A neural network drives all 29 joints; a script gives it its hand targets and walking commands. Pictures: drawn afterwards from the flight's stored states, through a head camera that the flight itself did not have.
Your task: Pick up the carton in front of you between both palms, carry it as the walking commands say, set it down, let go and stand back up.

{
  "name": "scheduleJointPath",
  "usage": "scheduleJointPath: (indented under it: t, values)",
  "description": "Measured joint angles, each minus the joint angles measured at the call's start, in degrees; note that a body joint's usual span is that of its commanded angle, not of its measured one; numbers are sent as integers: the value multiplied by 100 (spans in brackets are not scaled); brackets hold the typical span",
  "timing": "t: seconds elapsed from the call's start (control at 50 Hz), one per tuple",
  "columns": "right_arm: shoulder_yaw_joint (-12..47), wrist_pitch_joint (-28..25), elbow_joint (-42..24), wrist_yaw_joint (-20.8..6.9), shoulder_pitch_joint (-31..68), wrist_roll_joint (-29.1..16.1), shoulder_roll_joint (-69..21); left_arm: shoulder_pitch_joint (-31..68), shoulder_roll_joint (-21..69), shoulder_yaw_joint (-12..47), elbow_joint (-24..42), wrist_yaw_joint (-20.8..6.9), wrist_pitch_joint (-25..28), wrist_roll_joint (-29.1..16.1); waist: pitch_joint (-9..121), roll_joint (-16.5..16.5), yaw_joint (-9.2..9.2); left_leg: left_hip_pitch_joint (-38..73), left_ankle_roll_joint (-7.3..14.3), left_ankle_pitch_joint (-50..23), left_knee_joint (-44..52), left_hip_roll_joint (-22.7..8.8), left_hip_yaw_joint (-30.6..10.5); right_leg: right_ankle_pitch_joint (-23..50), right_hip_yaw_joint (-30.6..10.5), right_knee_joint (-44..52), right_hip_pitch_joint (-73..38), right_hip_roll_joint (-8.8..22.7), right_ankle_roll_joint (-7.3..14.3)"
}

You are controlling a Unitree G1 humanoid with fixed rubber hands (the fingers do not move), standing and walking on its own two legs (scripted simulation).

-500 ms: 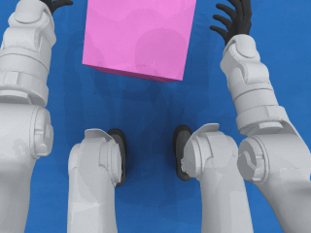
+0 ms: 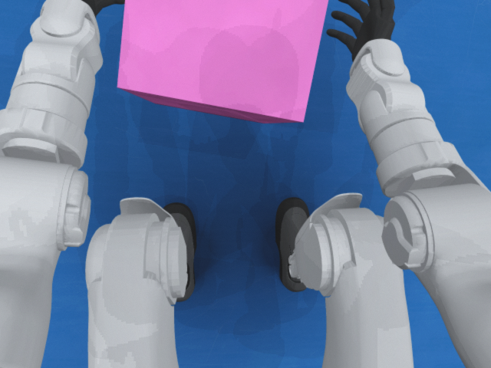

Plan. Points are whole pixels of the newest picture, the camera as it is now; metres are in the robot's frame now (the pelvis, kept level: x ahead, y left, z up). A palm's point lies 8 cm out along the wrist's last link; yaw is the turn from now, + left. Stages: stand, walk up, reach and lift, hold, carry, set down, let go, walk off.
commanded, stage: reach and lift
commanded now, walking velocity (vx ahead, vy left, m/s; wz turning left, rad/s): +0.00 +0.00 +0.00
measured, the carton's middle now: (222, 41) +0.53 +0.05 -0.25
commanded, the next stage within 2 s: none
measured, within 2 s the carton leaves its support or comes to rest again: leaves its support in 0.52 s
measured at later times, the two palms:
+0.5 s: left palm out of the picture +0.55 +0.19 -0.17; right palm (355, 26) +0.54 -0.11 -0.16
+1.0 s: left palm out of the picture +0.49 +0.20 +0.02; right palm (462, 5) +0.50 -0.10 +0.02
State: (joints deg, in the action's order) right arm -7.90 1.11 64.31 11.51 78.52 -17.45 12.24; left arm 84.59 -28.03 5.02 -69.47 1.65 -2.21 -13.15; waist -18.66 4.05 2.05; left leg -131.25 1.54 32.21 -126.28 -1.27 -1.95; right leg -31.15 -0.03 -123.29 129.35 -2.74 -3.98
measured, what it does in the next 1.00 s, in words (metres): rises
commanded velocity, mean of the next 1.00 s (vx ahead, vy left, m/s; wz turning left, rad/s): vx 0.00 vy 0.00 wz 0.00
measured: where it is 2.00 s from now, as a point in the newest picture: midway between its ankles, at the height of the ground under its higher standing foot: (239, 263)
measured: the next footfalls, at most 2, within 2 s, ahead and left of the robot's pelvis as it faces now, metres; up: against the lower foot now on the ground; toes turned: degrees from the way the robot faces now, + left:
none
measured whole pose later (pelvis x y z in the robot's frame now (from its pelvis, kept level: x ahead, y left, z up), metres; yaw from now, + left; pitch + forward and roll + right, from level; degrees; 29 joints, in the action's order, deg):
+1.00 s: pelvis +0.00 -0.02 +0.09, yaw +5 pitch +41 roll -3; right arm -34.2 17.4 38.8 7.8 59.7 11.1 -5.4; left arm 67.4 -7.5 -20.8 -51.5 -1.7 -20.2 13.5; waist 6.3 1.7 0.5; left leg -121.0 -1.4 27.9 -107.7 2.9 -3.7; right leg -29.9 -2.3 -107.3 118.9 -5.2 -3.9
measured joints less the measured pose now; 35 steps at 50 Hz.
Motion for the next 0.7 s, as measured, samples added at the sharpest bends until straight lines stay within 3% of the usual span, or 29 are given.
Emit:
scheduleJointPath:
  t: [0.22, 0.28, 0.38, 0.46, 0.56, 0.62, 0.7]
  values:
    - [-165, -68, 112, -63, 302, 375, -288, 490, 283, 29, -497, -18, 72, 142, -41, -59, 4, 15, -12, -133, 192, 32, -27, 112, 28, 187, -30, 29, 21]
    - [-412, -88, 166, 124, 405, 550, -371, 630, 338, 22, -618, 21, 55, 242, -79, -38, -31, 21, -21, -139, 196, 39, -40, 116, 39, 192, -39, 32, 31]
    - [-1042, 124, 80, 49, 414, 958, -459, 809, 429, -143, -718, 35, -167, 595, -16, -1, -69, -72, -30, -147, 111, 68, -101, 114, 85, 134, 16, 25, 34]
    - [-1348, 423, -133, -50, 342, 1250, -478, 636, 528, -439, -373, 3, -476, 931, 111, 29, -121, -173, 0, -104, -20, 30, -87, 91, 58, 27, 123, -40, -2]
    - [-1341, 742, -617, 8, 69, 1204, -516, 42, 682, -546, 354, 101, -768, 959, 409, 47, -107, -274, 33, -54, -87, 30, -13, 28, -52, -73, 242, -112, -81]
    - [-1348, 833, -1187, 112, -375, 1128, -682, -436, 823, -548, 916, 285, -1002, 909, 680, 71, -48, -260, -18, -58, -32, 120, -13, -63, -150, -70, 205, -195, -184]
    - [-1550, 971, -2031, 79, -1157, 1221, -1021, -1038, 1105, -734, 1628, 176, -1304, 1054, 1135, 92, -59, -111, -135, -94, 188, 256, -38, -132, -260, 60, 48, -289, -235]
